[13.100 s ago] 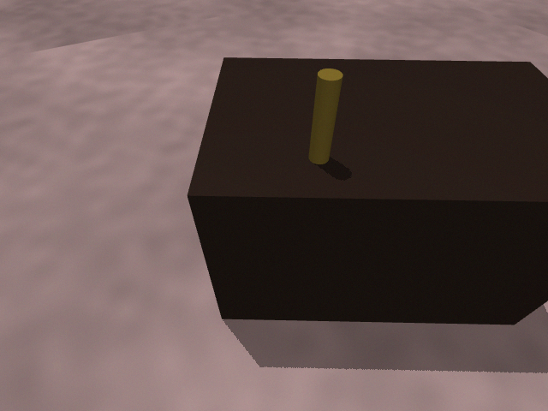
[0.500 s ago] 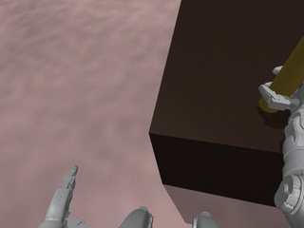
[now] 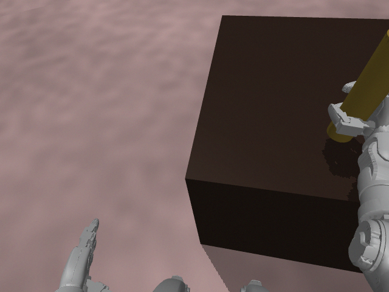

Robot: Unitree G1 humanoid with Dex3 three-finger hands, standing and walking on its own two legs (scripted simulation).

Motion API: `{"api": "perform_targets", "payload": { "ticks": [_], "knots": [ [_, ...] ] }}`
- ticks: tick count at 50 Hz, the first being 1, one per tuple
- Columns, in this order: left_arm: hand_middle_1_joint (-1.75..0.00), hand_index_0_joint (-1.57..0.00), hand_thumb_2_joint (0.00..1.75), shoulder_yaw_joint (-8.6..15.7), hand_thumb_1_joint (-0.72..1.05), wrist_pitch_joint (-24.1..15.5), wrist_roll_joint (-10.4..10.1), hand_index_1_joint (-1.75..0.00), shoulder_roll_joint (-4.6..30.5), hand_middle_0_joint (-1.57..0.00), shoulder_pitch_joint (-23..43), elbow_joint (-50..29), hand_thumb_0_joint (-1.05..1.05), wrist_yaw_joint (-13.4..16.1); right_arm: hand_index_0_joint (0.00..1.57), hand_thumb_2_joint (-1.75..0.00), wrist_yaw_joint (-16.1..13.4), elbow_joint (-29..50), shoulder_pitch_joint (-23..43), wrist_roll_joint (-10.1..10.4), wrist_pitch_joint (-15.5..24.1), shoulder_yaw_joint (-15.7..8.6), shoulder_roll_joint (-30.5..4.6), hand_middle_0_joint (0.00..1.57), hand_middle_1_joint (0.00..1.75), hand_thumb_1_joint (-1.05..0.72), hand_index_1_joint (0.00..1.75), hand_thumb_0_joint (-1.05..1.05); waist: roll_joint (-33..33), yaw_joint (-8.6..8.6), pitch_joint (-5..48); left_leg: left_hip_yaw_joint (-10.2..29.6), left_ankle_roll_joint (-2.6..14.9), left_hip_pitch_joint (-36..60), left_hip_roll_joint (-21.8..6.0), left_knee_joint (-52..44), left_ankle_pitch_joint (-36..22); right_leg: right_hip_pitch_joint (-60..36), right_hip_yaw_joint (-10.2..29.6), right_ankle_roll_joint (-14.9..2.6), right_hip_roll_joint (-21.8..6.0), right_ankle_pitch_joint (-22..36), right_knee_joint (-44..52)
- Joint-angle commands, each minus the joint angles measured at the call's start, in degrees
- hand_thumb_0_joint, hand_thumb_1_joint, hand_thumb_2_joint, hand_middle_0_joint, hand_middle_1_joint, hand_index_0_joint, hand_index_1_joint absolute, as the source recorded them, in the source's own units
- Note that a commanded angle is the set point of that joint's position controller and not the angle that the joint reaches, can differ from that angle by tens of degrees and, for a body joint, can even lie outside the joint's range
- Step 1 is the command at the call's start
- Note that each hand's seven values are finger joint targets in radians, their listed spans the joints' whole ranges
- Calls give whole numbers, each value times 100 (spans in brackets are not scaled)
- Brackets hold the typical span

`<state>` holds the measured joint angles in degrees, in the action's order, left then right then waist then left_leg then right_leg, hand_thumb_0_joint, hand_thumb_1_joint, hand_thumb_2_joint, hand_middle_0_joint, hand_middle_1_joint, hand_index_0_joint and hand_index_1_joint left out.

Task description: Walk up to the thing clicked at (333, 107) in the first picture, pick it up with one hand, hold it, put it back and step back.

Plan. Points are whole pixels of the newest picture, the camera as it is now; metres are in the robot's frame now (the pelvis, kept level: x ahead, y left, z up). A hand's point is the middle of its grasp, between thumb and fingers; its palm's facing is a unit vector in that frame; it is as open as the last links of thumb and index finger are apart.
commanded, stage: settle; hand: right
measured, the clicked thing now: (366, 94) +0.48 -0.24 +0.14
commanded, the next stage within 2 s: lift in 0.36 s
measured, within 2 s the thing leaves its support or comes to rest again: neither
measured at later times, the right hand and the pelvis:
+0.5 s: hand (348, 96) +0.50 -0.22 +0.12, palm faces +0.24 +0.97 +0.00, open 7.3 cm; pelvis +0.01 +0.00 +0.01, yaw +0 degrees
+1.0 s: hand (357, 85) +0.45 -0.20 +0.18, palm faces +0.23 +0.97 +0.00, open 7.3 cm; pelvis +0.02 +0.01 +0.03, yaw -1 degrees
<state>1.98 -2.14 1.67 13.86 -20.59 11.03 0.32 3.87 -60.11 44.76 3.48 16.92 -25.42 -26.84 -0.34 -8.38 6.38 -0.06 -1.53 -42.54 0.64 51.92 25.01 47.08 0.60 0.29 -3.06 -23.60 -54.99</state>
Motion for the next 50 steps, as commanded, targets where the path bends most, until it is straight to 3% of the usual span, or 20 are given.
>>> {"api": "perform_targets", "payload": {
  "ticks": [1, 4, 7, 11, 14, 17, 19, 21, 23, 26, 28, 30, 33, 36, 38, 40, 44, 46, 48, 50],
  "knots": [
    [-6, -5, 6, 354, -55, -392, -60, -6, 774, -5, 196, -1156, 0, 99, 137, -130, 24, 1782, 2980, 152, 411, 23, -1355, 135, 142, -46, 142, 0, -685, -19, 2829, -137, 143, 882, 172, -699, -1885, -2269, 19, -92, 131, 1708, 722],
    [-5, -5, 5, 545, -55, -346, -68, -6, 948, -5, -255, -647, 0, 126, 138, -131, -27, 1151, 2376, 105, 264, -250, -1657, 136, 143, -50, 143, 0, -645, 17, 2327, -149, 154, 719, 167, -761, -1948, -2219, -2, -81, 143, 1855, 782],
    [-5, -5, 6, 380, -56, -416, -26, -6, 789, -5, 42, -735, 0, 104, 140, -134, 9, 1822, 3112, 143, 374, 84, -1325, 137, 145, -52, 145, 0, -993, 17, 2741, -195, 193, 687, 180, -728, -1996, -2697, 63, -17, 88, 2343, 787],
    [-5, -5, 6, 510, -56, -420, -88, -6, 927, -5, 196, -712, 0, 123, 138, -130, -20, 1596, 2731, 141, 270, -188, -1663, 136, 142, -50, 142, 0, -618, 19, 2675, -115, 111, 1094, 141, -808, -2442, -2434, -17, -108, 142, 2317, 766],
    [-5, -5, 6, 334, -56, -422, -71, -6, 765, -5, -27, -485, 0, 110, 139, -135, -3, 1264, 2659, 156, 194, -2, -1288, 137, 145, -54, 145, 0, -668, -4, 2401, -176, 142, 876, 175, -882, -2212, -2553, 9, -69, 113, 2333, 866],
    [-5, -4, 6, 379, -56, -442, -68, -6, 818, -5, 176, -629, 0, 119, 140, -137, -31, 1712, 3003, 133, 238, -116, -1597, 138, 148, -53, 148, 0, -590, -6, 2683, -116, 98, 1162, 143, -916, -2441, -2523, -31, -108, 138, 2297, 864],
    [-5, -4, 6, 299, -56, -447, -65, -6, 681, -5, 18, -372, 0, 103, 140, -139, -8, 1592, 2898, 154, 209, 66, -1338, 137, 149, -53, 149, 0, -637, 7, 2496, -104, 97, 1129, 134, -934, -2433, -2483, -56, -113, 153, 2282, 863],
    [-5, -5, 6, 469, -56, -451, -108, -6, 898, -5, 198, -523, 0, 130, 139, -137, -35, 1281, 2486, 153, 125, -234, -1609, 136, 147, -53, 147, 0, -479, 81, 2443, -116, 89, 1236, 131, -966, -2427, -2414, -45, -115, 157, 2230, 932],
    [-5, -5, 6, 450, -56, -472, -83, -6, 865, -5, 299, -736, 0, 134, 139, -140, -48, 1985, 3256, 135, 202, 34, -1511, 136, 148, -55, 148, 0, -740, -6, 2802, -102, 105, 1167, 137, -979, -2410, -2793, -51, -102, 131, 2344, 935],
    [-6, -5, 5, 497, -55, -438, -113, -6, 837, -5, -197, -149, 0, 121, 138, -134, -46, 1305, 2352, 211, 33, -3, -1262, 136, 145, -47, 145, 0, -529, 61, 2234, -132, 91, 1090, 146, -1068, -2439, -2618, -53, -103, 142, 2395, 992],
    [-6, -5, 5, 477, -55, -475, -105, -6, 854, -5, 329, -518, 0, 124, 138, -133, -112, 2092, 2984, 178, 97, -78, -1554, 136, 144, -46, 144, 0, -682, 166, 2821, -106, 91, 1397, 123, -1018, -2640, -2762, -65, -99, 144, 2569, 989],
    [-6, -5, 5, 401, -55, -460, -109, -6, 713, -5, 150, -327, 0, 113, 137, -132, -99, 1841, 2695, 214, 0, 214, -1042, 135, 144, -46, 144, 0, -695, 116, 2500, -163, 124, 1262, 152, -1096, -2419, -2846, -40, -71, 129, 2525, 1085],
    [-6, -5, 6, 388, -55, -464, -137, -6, 759, -5, 272, -438, 0, 131, 138, -132, -135, 2463, 2746, 219, 7, 69, -1353, 136, 143, -48, 143, 0, -900, 286, 2889, -184, 149, 1417, 155, -1133, -2468, -3216, -27, -12, 102, 2892, 1167],
    [-6, -5, 5, 236, -55, -441, -148, -6, 543, -5, 63, -143, 0, 126, 139, -132, -142, 2354, 2465, 290, -139, 372, -813, 137, 144, -48, 144, 0, -681, 270, 2399, -213, 144, 1496, 155, -1225, -2497, -3049, -42, -27, 125, 2832, 1281],
    [-5, -5, 5, 598, -55, -449, -172, -6, 959, -5, 264, -237, 0, 193, 139, -133, -250, 2590, 2346, 302, -231, 2, -1294, 137, 145, -49, 145, 0, -640, 355, 2544, -207, 139, 1655, 138, -1297, -2487, -3186, -60, -35, 124, 2744, 1379],
    [-6, -5, 5, 487, -54, -431, -170, -5, 776, -5, 92, -108, 0, 181, 141, -134, -245, 2918, 2295, 335, -317, 398, -789, 139, 146, -49, 146, 0, -632, 332, 2458, -202, 120, 1705, 115, -1355, -2579, -3299, -99, -55, 135, 2757, 1419],
    [-5, -4, 5, 612, -55, -428, -255, -5, 888, -4, 350, -94, 0, 228, 140, -133, -331, 3232, 1790, 407, -616, 345, -751, 138, 146, -48, 146, 0, -362, 498, 2206, -228, 109, 1974, 84, -1460, -2563, -3237, -110, -69, 150, 2613, 1612],
    [-5, -4, 5, 423, -54, -437, -269, -5, 671, -4, 406, -196, 0, 223, 140, -131, -341, 3715, 1905, 455, -712, 545, -475, 138, 145, -48, 145, 0, -409, 511, 2180, -248, 118, 1998, 84, -1540, -2453, -3460, -104, -51, 139, 2621, 1688],
    [-5, -4, 5, 590, -55, -394, -302, -5, 743, -4, 135, 161, 0, 267, 139, -131, -370, 3857, 1651, 517, -920, 551, -429, 137, 144, -47, 144, 0, -258, 539, 2006, -237, 91, 2128, 53, -1571, -2656, -3424, -137, -73, 165, 2671, 1730],
    [-5, -4, 5, 253, -55, -416, -329, -5, 480, -4, 591, -197, 0, 237, 139, -131, -365, 4071, 1448, 537, -1148, 706, -203, 137, 145, -46, 145, 0, -188, 621, 1764, -221, 73, 2281, 15, -1647, -2646, -3287, -170, -88, 195, 2552, 1808]
  ]
}}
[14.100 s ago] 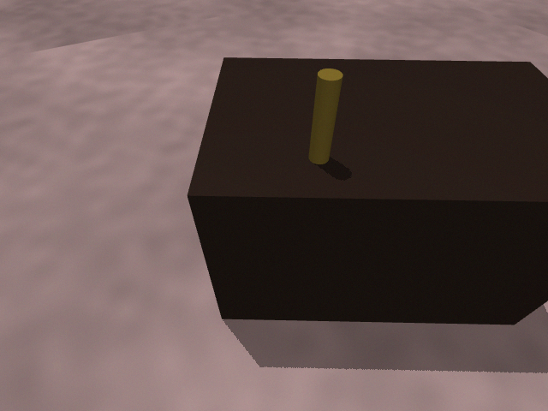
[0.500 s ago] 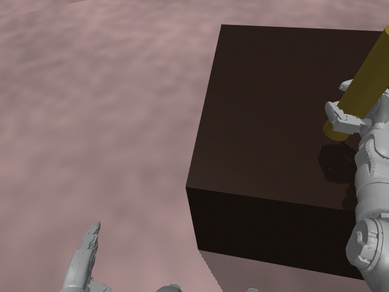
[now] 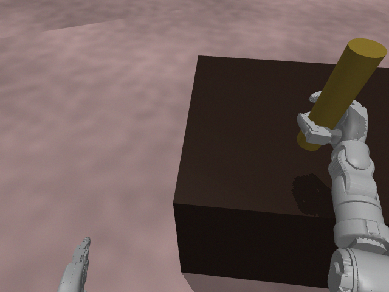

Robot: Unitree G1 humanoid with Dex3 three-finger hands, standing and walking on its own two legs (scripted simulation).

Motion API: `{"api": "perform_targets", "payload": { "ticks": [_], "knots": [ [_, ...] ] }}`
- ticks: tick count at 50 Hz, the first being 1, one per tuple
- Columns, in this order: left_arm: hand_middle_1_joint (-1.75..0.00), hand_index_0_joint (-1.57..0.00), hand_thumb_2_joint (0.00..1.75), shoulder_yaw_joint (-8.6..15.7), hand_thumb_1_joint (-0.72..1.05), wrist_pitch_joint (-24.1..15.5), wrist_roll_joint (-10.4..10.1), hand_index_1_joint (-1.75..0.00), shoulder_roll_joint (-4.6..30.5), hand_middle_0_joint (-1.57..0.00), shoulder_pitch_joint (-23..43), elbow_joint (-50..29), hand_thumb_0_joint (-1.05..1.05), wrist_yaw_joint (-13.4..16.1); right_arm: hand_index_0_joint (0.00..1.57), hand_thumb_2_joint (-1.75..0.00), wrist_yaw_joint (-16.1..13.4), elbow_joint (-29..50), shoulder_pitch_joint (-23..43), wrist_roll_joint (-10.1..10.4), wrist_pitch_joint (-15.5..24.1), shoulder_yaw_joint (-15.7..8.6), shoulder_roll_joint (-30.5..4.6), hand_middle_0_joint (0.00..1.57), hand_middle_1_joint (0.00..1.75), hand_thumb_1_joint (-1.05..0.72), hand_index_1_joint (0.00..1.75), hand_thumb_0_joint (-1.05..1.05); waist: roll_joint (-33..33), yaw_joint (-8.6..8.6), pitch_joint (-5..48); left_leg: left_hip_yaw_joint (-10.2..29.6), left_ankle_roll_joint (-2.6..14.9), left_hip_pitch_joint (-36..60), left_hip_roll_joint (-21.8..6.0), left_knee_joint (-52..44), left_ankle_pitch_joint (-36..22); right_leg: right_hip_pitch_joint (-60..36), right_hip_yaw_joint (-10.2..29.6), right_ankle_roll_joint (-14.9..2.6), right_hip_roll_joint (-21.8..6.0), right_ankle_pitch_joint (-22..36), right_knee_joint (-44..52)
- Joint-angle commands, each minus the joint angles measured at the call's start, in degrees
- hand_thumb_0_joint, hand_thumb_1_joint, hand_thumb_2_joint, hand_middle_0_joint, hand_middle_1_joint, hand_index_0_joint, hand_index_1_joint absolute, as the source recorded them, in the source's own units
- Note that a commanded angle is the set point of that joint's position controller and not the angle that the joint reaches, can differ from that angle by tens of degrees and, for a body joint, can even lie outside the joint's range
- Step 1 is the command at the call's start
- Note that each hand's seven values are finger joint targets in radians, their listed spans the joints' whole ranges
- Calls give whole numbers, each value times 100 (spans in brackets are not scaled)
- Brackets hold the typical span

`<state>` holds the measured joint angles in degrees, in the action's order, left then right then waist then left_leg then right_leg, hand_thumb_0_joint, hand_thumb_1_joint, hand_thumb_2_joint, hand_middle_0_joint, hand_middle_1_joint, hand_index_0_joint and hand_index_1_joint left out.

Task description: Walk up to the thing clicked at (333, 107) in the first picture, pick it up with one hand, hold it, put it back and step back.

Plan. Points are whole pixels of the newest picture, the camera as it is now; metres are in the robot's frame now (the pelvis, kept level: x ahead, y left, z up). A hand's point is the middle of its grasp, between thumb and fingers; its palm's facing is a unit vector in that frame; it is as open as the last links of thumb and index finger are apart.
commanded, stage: lift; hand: right
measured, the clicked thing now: (331, 104) +0.43 -0.21 +0.20
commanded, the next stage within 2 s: hold in 0.88 s
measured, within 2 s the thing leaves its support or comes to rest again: neither
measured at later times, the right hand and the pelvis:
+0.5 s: hand (326, 127) +0.36 -0.18 +0.21, palm faces +0.19 +0.98 +0.00, open 7.3 cm; pelvis -0.02 +0.01 +0.01, yaw -1 degrees
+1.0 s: hand (333, 126) +0.33 -0.17 +0.23, palm faces +0.19 +0.98 +0.00, open 7.3 cm; pelvis -0.02 +0.01 +0.02, yaw -1 degrees
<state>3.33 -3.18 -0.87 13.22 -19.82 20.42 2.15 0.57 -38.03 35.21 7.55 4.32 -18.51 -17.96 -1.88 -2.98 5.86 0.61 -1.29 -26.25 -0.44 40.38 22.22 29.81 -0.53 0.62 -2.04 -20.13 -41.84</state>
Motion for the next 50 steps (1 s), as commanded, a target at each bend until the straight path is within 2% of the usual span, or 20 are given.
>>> {"api": "perform_targets", "payload": {
  "ticks": [1, 3, 5, 7, 8, 9, 12, 14, 17, 20, 23, 26, 29, 30, 32, 35, 39, 41, 43, 50],
  "knots": [
    [-5, -4, 5, 251, -55, -292, -76, -5, 592, -4, 304, -889, 0, 70, 139, -132, -52, 2140, 2509, 146, 21, 43, -1084, 137, 145, -44, 145, 0, -32, 58, 1792, -263, 34, 644, 103, -519, -2349, -1568, -73, -128, 99, 2094, 526],
    [-5, -4, 5, 385, -54, -277, -102, -5, 764, -4, 387, -922, 0, 96, 140, -132, -84, 2128, 2105, 192, -220, -186, -1231, 138, 145, -45, 145, 0, 90, 100, 1598, -254, 15, 688, 89, -619, -2186, -1544, -86, -140, 120, 1874, 626],
    [-5, -4, 5, 511, -55, -255, -100, -5, 845, -4, 128, -812, 0, 95, 140, -132, -77, 2592, 2084, 214, -399, -117, -1152, 138, 146, -46, 146, 0, 98, 46, 1638, -249, -10, 688, 76, -646, -2285, -1727, -100, -147, 124, 1934, 645],
    [-5, -4, 5, 267, -55, -233, -117, -5, 595, -4, 146, -902, 0, 64, 140, -133, -59, 2884, 1939, 235, -590, 102, -853, 138, 147, -43, 147, 0, 186, 92, 1533, -247, -26, 746, 55, -701, -2328, -1763, -114, -150, 141, 1963, 681],
    [-5, -4, 5, 311, -55, -238, -122, -5, 618, -4, 283, -823, 0, 72, 140, -132, -78, 3091, 1968, 275, -650, 55, -878, 138, 146, -45, 146, 0, 172, 140, 1448, -242, -30, 773, 39, -738, -2264, -1726, -118, -145, 158, 1879, 710],
    [-5, -4, 5, 593, -55, -220, -134, -5, 866, -4, 305, -740, 0, 103, 140, -132, -111, 3123, 1964, 279, -741, -132, -1125, 138, 146, -43, 146, 0, 233, 144, 1489, -238, -31, 793, 38, -776, -2209, -1764, -103, -152, 155, 1823, 767],
    [-5, -3, 6, 596, -55, -239, -134, -5, 845, -4, 430, -725, 0, 110, 141, -133, -142, 3585, 1990, 273, -968, -40, -984, 138, 147, -42, 147, 0, 204, 136, 1561, -210, -48, 851, 7, -835, -2204, -1912, -105, -158, 171, 1785, 794],
    [-5, -3, 5, 331, -55, -224, -151, -5, 559, -4, 422, -517, 0, 92, 141, -132, -150, 3678, 1762, 289, -1113, 60, -810, 138, 146, -43, 146, 0, 176, 207, 1365, -237, -30, 840, 17, -857, -2197, -1927, -93, -148, 163, 1844, 832],
    [-5, -4, 6, 540, -55, -233, -147, -5, 768, -4, 794, -411, 0, 126, 140, -132, -190, 3860, 1719, 276, -1286, 26, -893, 138, 146, -45, 146, 0, 137, 283, 1191, -249, 8, 849, 30, -967, -1820, -1890, -86, -114, 166, 1560, 971],
    [-5, -4, 5, 555, -55, -344, -135, -5, 823, -4, 897, -535, 0, 161, 139, -132, -195, 4121, 1642, 293, -1476, 121, -704, 137, 145, -45, 145, 0, 121, 199, 1265, -297, 28, 845, 65, -1026, -1583, -2067, -52, -108, 138, 1332, 1084],
    [-5, -4, 5, 251, -54, -356, -145, -5, 516, -4, 772, -470, 0, 133, 140, -132, -175, 4232, 1421, 314, -1628, 80, -700, 138, 146, -44, 146, 0, 177, 292, 1133, -331, 35, 931, 77, -1095, -1502, -2055, -30, -115, 132, 1311, 1175],
    [-5, -4, 5, 525, -55, -360, -131, -5, 729, -4, 765, -121, 0, 151, 139, -132, -196, 4349, 1361, 328, -1777, 17, -792, 137, 145, -44, 145, 0, 131, 273, 867, -276, 20, 878, 43, -1222, -1267, -1927, -87, -111, 184, 1042, 1251],
    [-5, -4, 5, 427, -55, -448, -135, -5, 662, -4, 909, -223, 0, 146, 139, -131, -196, 4552, 1372, 360, -1933, 47, -688, 137, 144, -48, 144, 0, 106, 304, 890, -260, 25, 924, 33, -1294, -1234, -2012, -80, -114, 182, 1019, 1299],
    [-5, -4, 5, 635, -55, -464, -137, -5, 832, -4, 879, -119, 0, 165, 139, -131, -208, 4599, 1414, 356, -1966, 19, -739, 137, 144, -47, 144, 0, 203, 234, 843, -289, 29, 845, 61, -1293, -1184, -2064, -53, -120, 163, 968, 1339],
    [-5, -4, 5, 513, -55, -535, -129, -5, 762, -4, 974, -132, 0, 152, 139, -131, -198, 4630, 1332, 356, -2019, 103, -643, 137, 144, -48, 144, 0, 190, 256, 733, -328, 34, 868, 70, -1332, -1024, -1997, -35, -120, 168, 799, 1408],
    [-5, -4, 5, 314, -55, -638, -134, -5, 592, -4, 1097, -384, 0, 171, 138, -129, -201, 4806, 1320, 394, -2117, 58, -584, 136, 142, -49, 142, 0, 337, 303, 947, -298, 11, 1019, 45, -1362, -1216, -2164, -39, -138, 170, 1035, 1356],
    [-5, -4, 5, 489, -55, -653, -99, -5, 752, -4, 1048, -112, 0, 218, 137, -130, -228, 4900, 1188, 363, -2288, 32, -627, 135, 142, -47, 142, 0, 356, 272, 985, -227, -21, 1094, -12, -1415, -1429, -2223, -68, -142, 213, 1231, 1333],
    [-5, -4, 5, 275, -55, -653, -105, -5, 531, -4, 990, 128, 0, 181, 137, -131, -226, 4994, 1176, 374, -2353, 33, -593, 135, 143, -48, 143, 0, 147, 359, 776, -293, 19, 1052, 34, -1415, -1390, -2221, -45, -129, 192, 1223, 1406],
    [-5, -4, 5, 419, -55, -688, -96, -5, 658, -5, 1106, 66, 0, 204, 137, -131, -225, 5111, 1284, 356, -2389, 87, -607, 136, 142, -51, 142, 0, 116, 305, 774, -317, 29, 1062, 39, -1437, -1301, -2195, -41, -119, 203, 1129, 1448],
    [-5, -5, 4, 376, -54, -763, -91, -5, 615, -4, 1052, 143, 0, 188, 138, -130, -212, 5408, 1145, 404, -2588, 28, -550, 136, 142, -50, 142, 0, 50, 326, 904, -362, 44, 1181, 64, -1441, -1438, -2351, -31, -104, 181, 1282, 1474]
  ]
}}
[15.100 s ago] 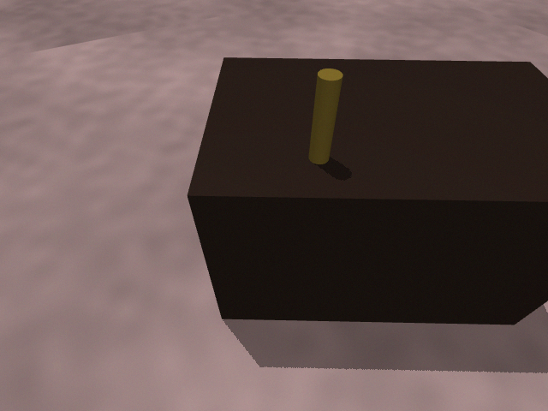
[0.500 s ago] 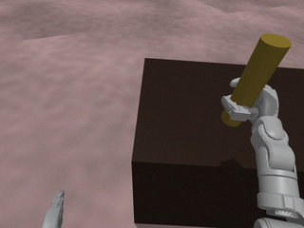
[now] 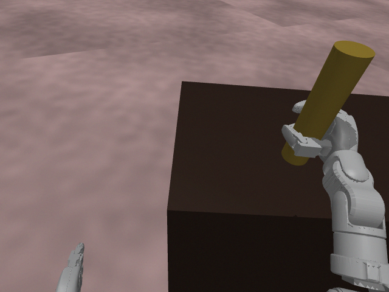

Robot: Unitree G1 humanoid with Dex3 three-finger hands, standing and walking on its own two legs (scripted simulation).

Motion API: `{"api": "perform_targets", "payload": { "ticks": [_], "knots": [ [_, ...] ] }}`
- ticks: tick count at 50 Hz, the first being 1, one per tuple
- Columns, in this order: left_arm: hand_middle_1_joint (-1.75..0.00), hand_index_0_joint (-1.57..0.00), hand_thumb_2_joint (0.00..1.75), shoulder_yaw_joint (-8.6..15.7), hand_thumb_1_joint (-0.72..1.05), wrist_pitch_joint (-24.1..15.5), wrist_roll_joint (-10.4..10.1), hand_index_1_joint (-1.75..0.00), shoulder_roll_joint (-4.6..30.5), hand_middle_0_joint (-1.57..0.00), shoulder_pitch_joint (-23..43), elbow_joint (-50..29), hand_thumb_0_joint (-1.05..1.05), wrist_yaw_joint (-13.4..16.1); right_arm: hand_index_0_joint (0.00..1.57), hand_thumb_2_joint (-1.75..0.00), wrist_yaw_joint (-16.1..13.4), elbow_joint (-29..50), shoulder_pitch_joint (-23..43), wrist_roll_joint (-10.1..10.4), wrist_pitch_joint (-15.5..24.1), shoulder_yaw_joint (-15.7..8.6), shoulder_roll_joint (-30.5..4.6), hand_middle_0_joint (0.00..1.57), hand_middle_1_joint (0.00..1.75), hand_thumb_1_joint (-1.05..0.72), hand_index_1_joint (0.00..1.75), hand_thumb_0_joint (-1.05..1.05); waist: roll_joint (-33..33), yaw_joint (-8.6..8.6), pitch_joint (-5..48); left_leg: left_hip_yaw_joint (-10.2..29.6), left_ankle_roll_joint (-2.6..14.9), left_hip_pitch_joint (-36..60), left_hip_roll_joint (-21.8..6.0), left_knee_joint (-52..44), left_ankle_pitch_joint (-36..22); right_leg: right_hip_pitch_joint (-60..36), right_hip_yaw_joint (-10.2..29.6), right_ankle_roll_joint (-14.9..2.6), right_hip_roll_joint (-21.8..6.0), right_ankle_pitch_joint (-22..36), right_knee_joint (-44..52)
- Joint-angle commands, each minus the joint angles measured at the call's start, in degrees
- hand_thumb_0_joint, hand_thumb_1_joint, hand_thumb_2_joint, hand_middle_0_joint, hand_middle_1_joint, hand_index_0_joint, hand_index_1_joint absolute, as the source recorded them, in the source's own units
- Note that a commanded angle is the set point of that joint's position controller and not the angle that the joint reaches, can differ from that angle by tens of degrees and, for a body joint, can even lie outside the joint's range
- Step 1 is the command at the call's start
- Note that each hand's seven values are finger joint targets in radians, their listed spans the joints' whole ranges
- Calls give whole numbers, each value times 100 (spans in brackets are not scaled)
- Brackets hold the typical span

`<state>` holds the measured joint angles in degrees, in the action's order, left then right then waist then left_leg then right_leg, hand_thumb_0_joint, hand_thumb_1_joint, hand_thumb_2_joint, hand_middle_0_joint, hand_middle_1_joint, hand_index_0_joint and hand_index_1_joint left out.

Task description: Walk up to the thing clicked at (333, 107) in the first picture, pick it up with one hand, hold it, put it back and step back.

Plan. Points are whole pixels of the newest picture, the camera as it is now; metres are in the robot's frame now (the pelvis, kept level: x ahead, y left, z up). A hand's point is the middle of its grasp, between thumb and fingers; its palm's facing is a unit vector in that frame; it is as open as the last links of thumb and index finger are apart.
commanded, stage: hold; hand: right
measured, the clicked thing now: (318, 113) +0.35 -0.18 +0.26
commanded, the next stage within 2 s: none
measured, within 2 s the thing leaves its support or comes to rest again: neither
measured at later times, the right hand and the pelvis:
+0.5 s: hand (305, 126) +0.35 -0.17 +0.23, palm faces +0.16 +0.99 -0.01, open 7.3 cm; pelvis +0.01 +0.00 +0.00, yaw +0 degrees
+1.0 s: hand (313, 122) +0.34 -0.17 +0.25, palm faces +0.17 +0.99 -0.01, open 7.3 cm; pelvis +0.00 +0.00 +0.00, yaw -1 degrees
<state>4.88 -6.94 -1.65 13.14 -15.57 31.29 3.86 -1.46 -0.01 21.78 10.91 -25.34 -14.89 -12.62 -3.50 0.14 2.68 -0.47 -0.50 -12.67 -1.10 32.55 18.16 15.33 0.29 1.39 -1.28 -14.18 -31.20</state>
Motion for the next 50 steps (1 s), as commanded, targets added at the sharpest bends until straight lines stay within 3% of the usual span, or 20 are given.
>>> {"api": "perform_targets", "payload": {
  "ticks": [1, 3, 5, 9, 10, 14, 15, 17, 20, 22, 23, 26, 28, 31, 34, 36, 40, 42, 45, 50],
  "knots": [
    [-5, -4, 5, 318, -54, -369, -15, -5, 692, -5, 533, -769, 0, 23, 138, -130, -7, 1517, 2375, 70, 337, -400, -1151, 136, 142, -50, 142, 0, 325, 25, 1216, -251, -38, -155, 134, -661, -1111, -912, -104, -191, 100, 764, 418],
    [-5, -5, 5, 471, -54, -400, -13, -5, 887, -5, 673, -1016, 0, 35, 138, -131, 9, 1654, 2466, 78, 295, -408, -1189, 136, 143, -48, 143, 0, 356, -16, 1315, -254, -49, -114, 124, -645, -1301, -981, -99, -200, 104, 953, 392],
    [-5, -5, 4, 235, -54, -378, -28, -5, 599, -5, 581, -762, 0, 11, 138, -131, 16, 1596, 2450, 91, 210, -361, -1097, 136, 143, -49, 143, 0, 329, 21, 1114, -250, -57, -133, 106, -669, -1371, -944, -124, -207, 122, 1030, 373],
    [-5, -5, 5, 369, -54, -419, -4, -5, 744, -5, 710, -651, 0, 49, 136, -130, 34, 1715, 2463, 76, 103, -360, -1125, 134, 142, -48, 142, 0, 372, -3, 1260, -226, -70, -79, 94, -676, -1551, -1062, -124, -216, 134, 1194, 360],
    [-5, -5, 4, 253, -54, -439, -11, -5, 679, -5, 752, -718, 0, 27, 136, -130, 42, 1753, 2463, 75, 74, -333, -1070, 134, 142, -47, 142, 0, 376, 44, 1261, -253, -57, -79, 115, -639, -1578, -1069, -107, -200, 118, 1262, 363],
    [-5, -5, 4, 259, -54, -448, -11, -5, 690, -5, 834, -702, 0, 12, 136, -130, 81, 1725, 2454, 68, -28, -284, -1053, 134, 142, -49, 142, 0, 382, 52, 1297, -266, -57, 13, 104, -660, -1590, -1072, -91, -201, 126, 1289, 388],
    [-5, -5, 4, 221, -54, -459, -15, -5, 665, -5, 902, -673, 0, 7, 137, -132, 81, 1803, 2486, 93, -48, -333, -1083, 135, 143, -50, 143, 0, 304, 112, 1240, -279, -42, 12, 112, -652, -1540, -1046, -85, -180, 121, 1287, 400],
    [-5, -5, 4, 456, -54, -444, -2, -5, 888, -5, 840, -694, 0, 39, 136, -131, 69, 1818, 2539, 78, -92, -381, -1161, 134, 142, -48, 142, 0, 416, 12, 1284, -271, -59, -3, 97, -693, -1554, -1075, -95, -198, 138, 1244, 400],
    [-5, -5, 4, 286, -54, -455, -24, -5, 666, -5, 726, -439, 0, -6, 136, -130, 80, 1705, 2378, 120, -185, -448, -1145, 134, 142, -50, 142, 0, 352, 46, 938, -256, -59, -111, 98, -756, -1378, -990, -118, -205, 142, 1048, 448],
    [-5, -5, 5, 451, -54, -540, -14, -5, 880, -5, 985, -756, 0, 18, 137, -131, 79, 1754, 2372, 124, -179, -533, -1247, 135, 143, -50, 142, 0, 460, 79, 1054, -265, -62, -24, 104, -758, -1297, -948, -110, -202, 140, 970, 455],
    [-5, -5, 5, 411, -54, -504, -8, -5, 764, -5, 817, -389, 0, -17, 137, -131, 83, 1910, 2411, 116, -182, -561, -1318, 135, 142, -52, 142, 0, 309, 113, 1032, -256, -48, -57, 101, -751, -1244, -920, -108, -189, 149, 916, 459],
    [-5, -5, 5, 355, -54, -564, -25, -5, 735, -5, 907, -710, 0, -12, 137, -131, 96, 1916, 2401, 159, -214, -501, -1208, 135, 143, -49, 143, 0, 420, 43, 1128, -230, -76, -3, 82, -761, -1338, -938, -134, -208, 162, 962, 426],
    [-5, -5, 5, 112, -55, -521, -22, -5, 450, -5, 715, -374, 0, -40, 137, -131, 109, 2130, 2474, 140, -214, -488, -1246, 135, 142, -49, 142, 0, 267, 88, 1181, -203, -63, -48, 73, -755, -1375, -990, -134, -213, 176, 1003, 421],
    [-5, -5, 5, 439, -55, -563, -16, -5, 863, -5, 928, -474, 0, 11, 138, -134, 119, 2090, 2473, 138, -287, -501, -1277, 136, 145, -48, 145, 0, 344, 26, 1329, -229, -68, -37, 88, -707, -1588, -1119, -115, -206, 154, 1229, 394],
    [-5, -5, 5, 304, -55, -587, -19, -6, 762, -5, 1054, -460, 0, 13, 138, -132, 136, 1997, 2473, 144, -339, -396, -1151, 135, 143, -50, 143, 0, 370, 68, 1230, -281, -42, -21, 109, -719, -1466, -1085, -62, -198, 133, 1183, 434],
    [-5, -5, 5, 375, -55, -626, -29, -5, 899, -5, 1194, -594, 0, 60, 137, -131, 139, 1785, 2422, 156, -399, -423, -1199, 135, 143, -49, 143, 0, 479, 40, 997, -260, -75, -80, 80, -785, -1295, -959, -82, -219, 165, 944, 450],
    [-5, -5, 4, 166, -54, -634, -17, -5, 644, -5, 923, -425, 0, 57, 136, -131, 143, 1930, 2587, 175, -409, -500, -1251, 134, 142, -48, 142, 0, 466, 55, 1074, -226, -80, -77, 63, -808, -1209, -953, -100, -224, 176, 860, 446],
    [-5, -5, 4, 416, -54, -664, -17, -5, 852, -5, 899, -305, 0, 57, 137, -132, 141, 1748, 2466, 178, -462, -601, -1367, 135, 143, -46, 143, 0, 433, 37, 1020, -211, -84, -99, 71, -794, -1230, -956, -107, -214, 167, 873, 451],
    [-5, -5, 5, 192, -54, -634, -19, -5, 582, -5, 740, -232, 0, -5, 139, -133, 148, 2012, 2609, 166, -429, -654, -1445, 137, 145, -49, 145, 0, 265, 93, 1135, -258, -43, -79, 96, -747, -1228, -964, -98, -202, 165, 897, 453],
    [-5, -5, 5, 313, -54, -653, -41, -5, 764, -5, 974, -261, 0, -13, 138, -132, 173, 1783, 2567, 185, -540, -558, -1339, 135, 144, -45, 144, 0, 290, 69, 1058, -265, -44, -121, 110, -740, -1329, -977, -88, -208, 147, 1010, 457]
  ]
}}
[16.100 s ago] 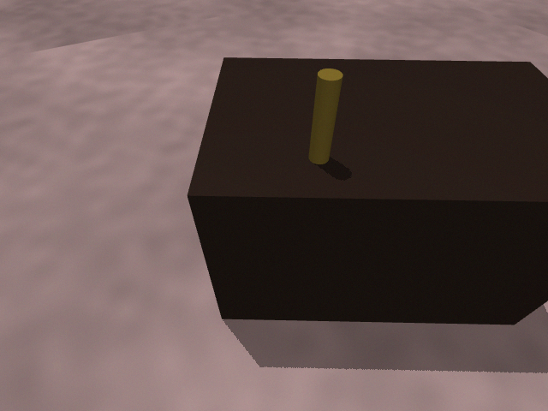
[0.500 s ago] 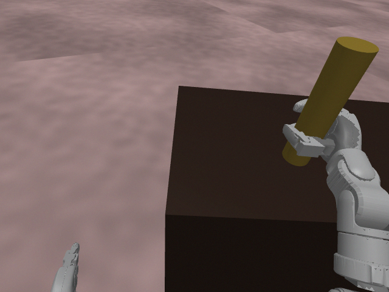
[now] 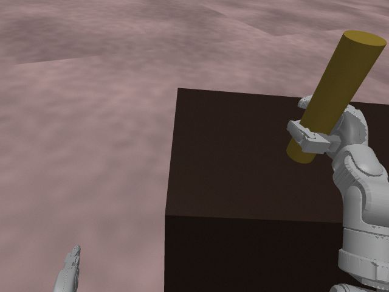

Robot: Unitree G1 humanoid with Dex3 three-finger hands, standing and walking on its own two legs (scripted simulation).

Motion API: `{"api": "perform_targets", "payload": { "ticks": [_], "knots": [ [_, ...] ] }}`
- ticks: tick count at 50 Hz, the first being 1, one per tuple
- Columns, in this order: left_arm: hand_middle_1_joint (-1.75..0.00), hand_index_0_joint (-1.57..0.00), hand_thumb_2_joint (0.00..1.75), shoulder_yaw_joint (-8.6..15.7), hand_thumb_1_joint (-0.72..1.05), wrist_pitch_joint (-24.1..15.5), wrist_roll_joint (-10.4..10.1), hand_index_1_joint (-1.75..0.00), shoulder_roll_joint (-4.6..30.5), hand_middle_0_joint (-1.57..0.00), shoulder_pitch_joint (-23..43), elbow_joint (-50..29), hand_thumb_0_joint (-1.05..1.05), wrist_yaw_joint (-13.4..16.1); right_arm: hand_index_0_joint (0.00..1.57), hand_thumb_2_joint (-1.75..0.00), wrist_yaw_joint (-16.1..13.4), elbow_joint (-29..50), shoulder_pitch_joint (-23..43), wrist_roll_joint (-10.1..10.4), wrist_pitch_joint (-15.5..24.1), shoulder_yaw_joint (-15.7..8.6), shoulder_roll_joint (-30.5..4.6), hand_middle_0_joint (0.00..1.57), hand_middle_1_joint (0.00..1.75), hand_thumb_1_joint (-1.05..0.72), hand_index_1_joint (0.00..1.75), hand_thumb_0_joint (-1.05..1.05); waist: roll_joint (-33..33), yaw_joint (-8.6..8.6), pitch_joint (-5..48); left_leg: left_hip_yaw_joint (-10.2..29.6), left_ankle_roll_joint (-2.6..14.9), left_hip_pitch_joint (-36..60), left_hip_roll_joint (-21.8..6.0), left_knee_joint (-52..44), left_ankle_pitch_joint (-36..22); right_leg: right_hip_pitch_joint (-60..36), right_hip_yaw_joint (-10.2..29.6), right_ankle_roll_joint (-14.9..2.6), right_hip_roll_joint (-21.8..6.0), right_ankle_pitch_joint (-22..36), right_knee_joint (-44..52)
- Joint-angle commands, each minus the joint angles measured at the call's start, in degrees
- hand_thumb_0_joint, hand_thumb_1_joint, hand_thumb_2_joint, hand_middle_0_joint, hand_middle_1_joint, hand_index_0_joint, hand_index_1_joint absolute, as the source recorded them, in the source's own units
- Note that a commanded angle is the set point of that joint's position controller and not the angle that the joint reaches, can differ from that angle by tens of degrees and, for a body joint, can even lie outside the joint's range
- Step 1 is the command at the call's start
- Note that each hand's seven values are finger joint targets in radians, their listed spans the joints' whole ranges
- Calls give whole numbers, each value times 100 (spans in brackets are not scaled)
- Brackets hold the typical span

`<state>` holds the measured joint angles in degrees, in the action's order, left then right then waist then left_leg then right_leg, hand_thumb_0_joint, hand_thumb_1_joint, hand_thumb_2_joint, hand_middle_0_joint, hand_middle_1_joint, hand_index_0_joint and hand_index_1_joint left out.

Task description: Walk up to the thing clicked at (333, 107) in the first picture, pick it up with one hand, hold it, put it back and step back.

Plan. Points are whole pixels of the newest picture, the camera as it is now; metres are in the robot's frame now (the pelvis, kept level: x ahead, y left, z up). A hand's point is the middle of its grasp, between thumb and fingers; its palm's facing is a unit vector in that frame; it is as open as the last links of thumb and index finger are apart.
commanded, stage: hold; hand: right
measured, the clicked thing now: (325, 107) +0.34 -0.18 +0.29
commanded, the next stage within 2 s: crouch in 1.58 s
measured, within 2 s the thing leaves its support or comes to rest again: neither
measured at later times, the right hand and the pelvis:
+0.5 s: hand (308, 129) +0.34 -0.17 +0.24, palm faces +0.15 +0.99 -0.01, open 7.3 cm; pelvis +0.00 +0.00 +0.00, yaw +0 degrees
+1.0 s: hand (304, 133) +0.34 -0.17 +0.23, palm faces +0.15 +0.99 -0.02, open 7.3 cm; pelvis +0.00 +0.00 +0.00, yaw +0 degrees
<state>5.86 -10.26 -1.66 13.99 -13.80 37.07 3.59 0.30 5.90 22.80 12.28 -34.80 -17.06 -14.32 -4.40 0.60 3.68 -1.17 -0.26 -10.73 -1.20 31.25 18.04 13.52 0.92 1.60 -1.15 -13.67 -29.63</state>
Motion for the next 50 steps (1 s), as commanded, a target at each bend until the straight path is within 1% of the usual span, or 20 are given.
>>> {"api": "perform_targets", "payload": {
  "ticks": [1, 3, 6, 12, 17, 22, 24, 25, 27, 30, 31, 34, 35, 36, 39, 40, 43, 45, 46, 50],
  "knots": [
    [-5, -5, 5, 133, -54, -328, -37, -5, 618, -5, 903, -836, 0, 5, 137, -133, 4, 1307, 2486, 51, 421, -269, -1117, 135, 144, -45, 144, 0, 307, 49, 887, -193, -48, -339, 124, -620, -1212, -749, -143, -216, 129, 892, 316],
    [-5, -5, 5, 166, -55, -367, -27, -5, 686, -5, 952, -1042, 0, 25, 138, -133, 6, 1394, 2590, 37, 424, -234, -1061, 135, 144, -47, 144, 0, 423, 39, 1210, -227, -42, -259, 147, -578, -1274, -929, -107, -208, 93, 1011, 294],
    [-5, -5, 5, 163, -54, -364, -31, -5, 704, -5, 845, -828, 0, 39, 138, -133, 12, 1135, 2419, 58, 358, -239, -1046, 135, 144, -46, 144, 0, 491, 16, 932, -221, -61, -318, 140, -625, -1201, -803, -116, -232, 104, 890, 323],
    [-5, -5, 5, 138, -55, -354, -14, -5, 651, -5, 690, -836, 0, 42, 141, -135, -31, 1355, 2437, 39, 439, -385, -1216, 138, 147, -47, 147, 0, 501, 68, 1034, -207, -60, -257, 122, -611, -1192, -761, -148, -221, 128, 858, 311],
    [-5, -5, 5, 220, -54, -399, -21, -5, 717, -5, 725, -934, 0, 75, 140, -134, -68, 1397, 2535, 38, 491, -278, -1151, 137, 146, -46, 146, 0, 397, -58, 926, -186, -49, -428, 128, -669, -852, -776, -156, -228, 132, 469, 364],
    [-5, -5, 5, 46, -55, -368, -29, -5, 543, -5, 730, -889, 0, 36, 140, -134, -41, 1404, 2316, 50, 487, -294, -1107, 137, 146, -45, 146, 0, 388, 83, 1090, -207, -49, -247, 134, -552, -1378, -791, -148, -205, 133, 1060, 254],
    [-5, -5, 4, 210, -54, -368, -30, -5, 712, -5, 821, -906, 0, 65, 141, -135, 1, 1287, 2282, 60, 447, -210, -1012, 138, 147, -46, 147, 0, 362, 18, 975, -214, -48, -312, 143, -586, -1256, -807, -124, -210, 111, 944, 306],
    [-5, -5, 5, 196, -55, -397, -32, -5, 753, -5, 1019, -1016, 0, 46, 140, -134, -4, 1314, 2228, 61, 452, -270, -1083, 138, 146, -48, 146, 0, 403, 99, 900, -215, -42, -270, 145, -610, -1126, -685, -131, -195, 114, 822, 333],
    [-5, -5, 5, 81, -55, -348, -15, -5, 574, -5, 835, -777, 0, 48, 140, -135, -4, 1448, 2403, 23, 463, -247, -1110, 137, 147, -48, 147, 0, 275, 39, 952, -180, -36, -331, 123, -636, -1072, -733, -145, -207, 131, 738, 320],
    [-5, -5, 5, 214, -54, -425, -10, -5, 765, -5, 891, -941, 0, 86, 141, -134, -18, 1270, 2254, 61, 438, -258, -1076, 138, 146, -50, 146, 0, 554, -40, 803, -162, -82, -391, 113, -698, -880, -653, -165, -233, 143, 480, 339],
    [-5, -5, 5, 142, -55, -359, -2, -5, 621, -5, 659, -666, 0, 77, 141, -135, -28, 1301, 2289, 58, 475, -441, -1279, 138, 147, -48, 147, 0, 528, -2, 908, -142, -88, -341, 93, -683, -1016, -682, -156, -244, 158, 615, 292],
    [-5, -5, 5, 321, -54, -403, 2, -5, 820, -5, 720, -1031, 0, 114, 140, -134, -47, 1415, 2230, 79, 516, -475, -1255, 137, 147, -44, 147, 0, 665, -5, 1186, -162, -120, -169, 94, -571, -1534, -822, -180, -243, 163, 1075, 185],
    [-5, -5, 5, 201, -54, -361, -2, -5, 680, -5, 607, -920, 0, 90, 140, -134, -45, 1433, 2082, 74, 532, -497, -1231, 137, 146, -45, 146, 0, 637, 51, 1186, -168, -112, -166, 98, -544, -1605, -850, -186, -231, 151, 1180, 178],
    [-5, -5, 5, 116, -54, -341, -5, -5, 583, -5, 588, -898, 0, 83, 141, -134, -45, 1479, 2222, 58, 550, -406, -1195, 138, 147, -45, 147, 0, 506, 18, 1025, -156, -94, -270, 93, -569, -1488, -807, -191, -234, 159, 1067, 208],
    [-5, -5, 5, 240, -55, -403, -4, -5, 693, -5, 827, -967, 0, 98, 140, -134, -59, 1574, 2353, 39, 585, -292, -1099, 137, 146, -46, 146, 0, 339, 2, 1106, -179, -61, -268, 127, -572, -1317, -856, -156, -215, 124, 954, 249],
    [-5, -5, 5, 111, -55, -430, -1, -5, 627, -5, 986, -1111, 0, 80, 141, -135, -56, 1589, 2273, 23, 607, -253, -1075, 138, 147, -47, 147, 0, 349, 65, 997, -190, -56, -260, 129, -581, -1230, -730, -157, -205, 132, 860, 268],
    [-5, -5, 5, 39, -54, -434, -2, -5, 534, -5, 938, -1083, 0, 94, 138, -132, -24, 1587, 2305, 27, 613, -124, -964, 136, 144, -48, 144, 0, 412, -20, 998, -150, -80, -280, 103, -627, -1062, -760, -160, -223, 138, 659, 283],
    [-5, -5, 5, 260, -55, -456, 6, -5, 828, -5, 975, -1151, 0, 136, 138, -133, -38, 1332, 2074, 25, 572, -403, -1183, 136, 144, -45, 144, 0, 465, 19, 1106, -184, -86, -229, 116, -597, -1279, -806, -167, -221, 133, 888, 259],
    [-5, -5, 5, 167, -55, -407, 9, -5, 658, -5, 678, -819, 0, 108, 139, -133, -13, 1456, 2107, 24, 573, -245, -1043, 137, 145, -46, 145, 0, 359, 0, 1062, -189, -64, -289, 129, -563, -1322, -839, -152, -214, 118, 948, 266],
    [-5, -5, 5, 128, -55, -403, 1, -5, 609, -5, 702, -1053, 0, 91, 140, -134, -36, 1564, 2216, 55, 592, -341, -1107, 137, 146, -47, 146, 0, 439, -7, 1070, -183, -76, -260, 124, -602, -1275, -813, -173, -216, 135, 882, 257]
  ]
}}
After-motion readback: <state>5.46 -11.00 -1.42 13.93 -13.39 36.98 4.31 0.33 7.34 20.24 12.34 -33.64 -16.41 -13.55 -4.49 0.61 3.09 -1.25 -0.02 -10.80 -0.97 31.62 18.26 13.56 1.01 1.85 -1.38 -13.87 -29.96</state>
